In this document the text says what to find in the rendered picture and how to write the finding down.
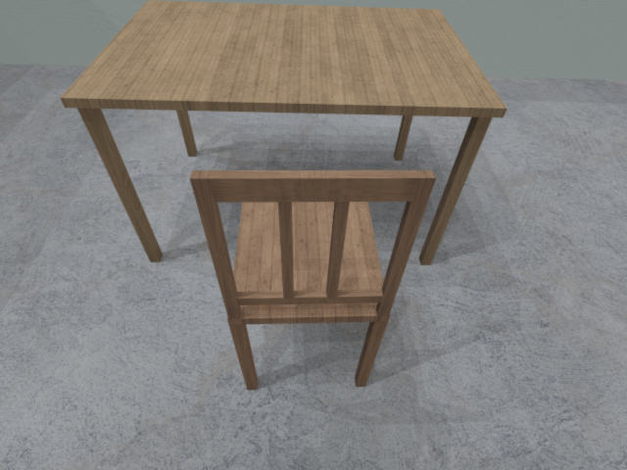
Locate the table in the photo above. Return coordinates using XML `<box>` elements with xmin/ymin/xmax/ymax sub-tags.
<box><xmin>60</xmin><ymin>0</ymin><xmax>507</xmax><ymax>265</ymax></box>

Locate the chair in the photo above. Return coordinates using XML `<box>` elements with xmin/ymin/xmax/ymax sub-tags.
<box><xmin>190</xmin><ymin>170</ymin><xmax>436</xmax><ymax>390</ymax></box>

